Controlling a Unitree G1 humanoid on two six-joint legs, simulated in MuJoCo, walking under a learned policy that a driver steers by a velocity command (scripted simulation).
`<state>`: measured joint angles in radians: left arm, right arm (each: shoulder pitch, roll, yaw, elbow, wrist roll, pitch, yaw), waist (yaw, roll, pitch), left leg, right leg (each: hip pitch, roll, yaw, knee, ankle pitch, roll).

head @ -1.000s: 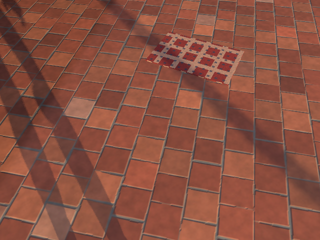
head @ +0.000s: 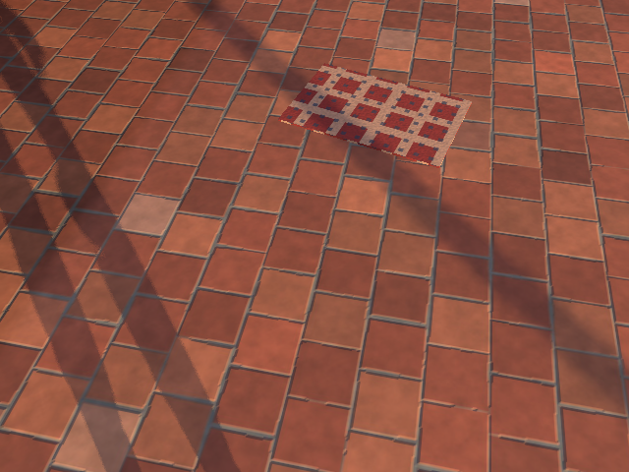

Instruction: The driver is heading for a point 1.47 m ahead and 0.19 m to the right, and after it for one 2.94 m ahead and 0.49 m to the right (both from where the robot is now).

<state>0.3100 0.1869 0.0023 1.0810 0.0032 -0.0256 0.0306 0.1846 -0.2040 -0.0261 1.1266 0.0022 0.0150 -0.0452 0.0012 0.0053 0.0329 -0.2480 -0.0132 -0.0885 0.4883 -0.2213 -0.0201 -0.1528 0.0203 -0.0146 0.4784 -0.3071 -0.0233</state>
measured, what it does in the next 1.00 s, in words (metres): walks ahead: right foot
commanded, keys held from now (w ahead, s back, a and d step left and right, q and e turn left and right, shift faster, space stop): w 1.00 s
